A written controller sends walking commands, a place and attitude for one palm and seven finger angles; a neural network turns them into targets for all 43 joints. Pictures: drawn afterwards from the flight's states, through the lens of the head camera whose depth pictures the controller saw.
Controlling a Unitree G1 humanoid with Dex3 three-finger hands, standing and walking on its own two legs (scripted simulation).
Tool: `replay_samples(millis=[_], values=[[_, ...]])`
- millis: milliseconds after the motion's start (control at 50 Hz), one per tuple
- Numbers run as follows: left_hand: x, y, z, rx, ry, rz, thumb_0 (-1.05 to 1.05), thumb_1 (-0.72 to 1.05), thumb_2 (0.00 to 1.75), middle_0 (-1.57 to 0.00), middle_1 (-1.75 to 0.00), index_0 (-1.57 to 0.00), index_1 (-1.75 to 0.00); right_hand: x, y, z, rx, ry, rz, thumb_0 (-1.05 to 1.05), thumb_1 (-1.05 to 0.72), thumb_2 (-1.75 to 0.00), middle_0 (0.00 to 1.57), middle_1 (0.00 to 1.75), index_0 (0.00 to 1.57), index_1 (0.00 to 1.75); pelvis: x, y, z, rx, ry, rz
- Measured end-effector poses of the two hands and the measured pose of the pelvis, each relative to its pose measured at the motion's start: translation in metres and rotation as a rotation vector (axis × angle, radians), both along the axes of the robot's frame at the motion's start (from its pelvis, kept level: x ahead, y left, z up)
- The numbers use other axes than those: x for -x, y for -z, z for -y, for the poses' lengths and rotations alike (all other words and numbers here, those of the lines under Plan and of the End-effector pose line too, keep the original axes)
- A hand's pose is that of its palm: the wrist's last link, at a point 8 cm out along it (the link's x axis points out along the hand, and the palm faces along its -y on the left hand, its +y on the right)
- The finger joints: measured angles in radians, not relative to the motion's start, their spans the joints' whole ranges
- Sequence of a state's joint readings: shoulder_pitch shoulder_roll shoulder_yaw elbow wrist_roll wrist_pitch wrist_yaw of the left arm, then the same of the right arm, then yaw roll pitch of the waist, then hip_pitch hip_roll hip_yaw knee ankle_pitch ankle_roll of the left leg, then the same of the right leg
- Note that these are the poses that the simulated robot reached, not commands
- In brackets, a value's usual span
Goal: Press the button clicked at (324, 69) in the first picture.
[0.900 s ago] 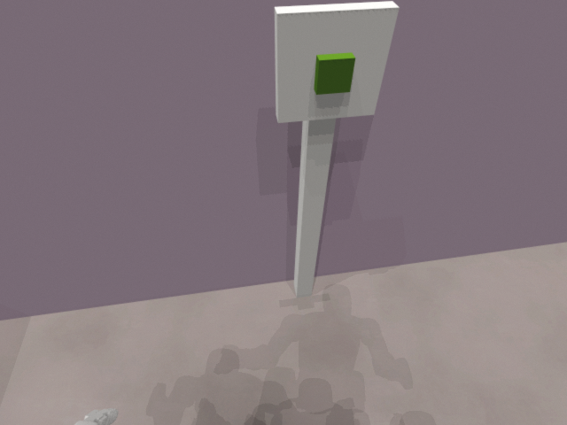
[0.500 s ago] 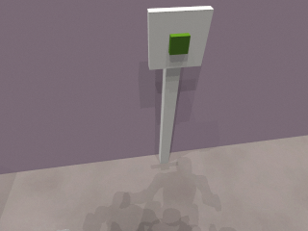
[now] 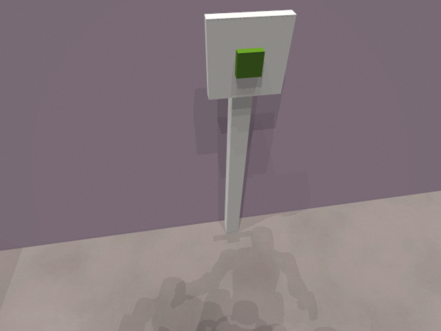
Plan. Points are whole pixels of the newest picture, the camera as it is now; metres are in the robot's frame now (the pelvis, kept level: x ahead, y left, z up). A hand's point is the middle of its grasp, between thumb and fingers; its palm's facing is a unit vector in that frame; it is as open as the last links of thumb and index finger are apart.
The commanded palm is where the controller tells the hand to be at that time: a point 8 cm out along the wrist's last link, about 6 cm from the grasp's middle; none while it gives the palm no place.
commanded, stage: look at it before walking up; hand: left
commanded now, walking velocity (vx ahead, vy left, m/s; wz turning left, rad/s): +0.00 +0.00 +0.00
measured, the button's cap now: (248, 62) +0.67 -0.03 +0.16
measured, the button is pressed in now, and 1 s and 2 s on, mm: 0 0 0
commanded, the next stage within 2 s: walk to a spot facing it in 0.54 s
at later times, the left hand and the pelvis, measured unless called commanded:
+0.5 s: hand out of the picture +0.05 +0.23 -0.16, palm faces -0.01 -0.96 -0.29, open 7.3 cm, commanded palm none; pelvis +0.00 +0.00 +0.00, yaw +0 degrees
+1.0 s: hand out of the picture +0.05 +0.20 -0.18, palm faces -0.11 -0.96 -0.27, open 7.3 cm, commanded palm none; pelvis -0.02 -0.01 -0.02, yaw -10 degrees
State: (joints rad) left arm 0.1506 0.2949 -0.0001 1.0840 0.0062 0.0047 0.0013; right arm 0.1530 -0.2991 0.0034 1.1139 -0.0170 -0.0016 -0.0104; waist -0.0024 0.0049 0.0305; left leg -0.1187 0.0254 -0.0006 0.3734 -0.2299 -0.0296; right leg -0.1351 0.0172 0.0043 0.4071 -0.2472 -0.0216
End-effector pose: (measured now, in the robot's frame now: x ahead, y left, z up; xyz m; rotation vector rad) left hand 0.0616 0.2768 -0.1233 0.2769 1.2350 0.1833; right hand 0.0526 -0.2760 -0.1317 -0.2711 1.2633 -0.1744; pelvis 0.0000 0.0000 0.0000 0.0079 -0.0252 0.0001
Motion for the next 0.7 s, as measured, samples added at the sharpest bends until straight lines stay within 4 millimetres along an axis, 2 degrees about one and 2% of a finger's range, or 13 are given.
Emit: replay_samples(millis=[400, 700], values=[[0.014, 0.005, 0.004, 0.019, -0.011, -0.03, 0.0, 0.91, 0.9, -0.2, -0.3, -0.21, -0.3, 0.012, 0.001, -0.008, -0.012, 0.007, -0.027, 0.01, -0.9, -0.9, 0.21, 0.3, 0.2, 0.3, 0.003, -0.001, -0.002, 0.002, 0.0, -0.007], [0.017, 0.007, 0.0, 0.023, -0.019, -0.042, 0.0, 0.91, 0.9, -0.2, -0.3, -0.21, -0.3, 0.006, -0.001, -0.013, -0.006, 0.007, -0.02, 0.01, -0.9, -0.9, 0.21, 0.3, 0.2, 0.3, 0.001, -0.001, -0.006, 0.004, 0.004, -0.009]])
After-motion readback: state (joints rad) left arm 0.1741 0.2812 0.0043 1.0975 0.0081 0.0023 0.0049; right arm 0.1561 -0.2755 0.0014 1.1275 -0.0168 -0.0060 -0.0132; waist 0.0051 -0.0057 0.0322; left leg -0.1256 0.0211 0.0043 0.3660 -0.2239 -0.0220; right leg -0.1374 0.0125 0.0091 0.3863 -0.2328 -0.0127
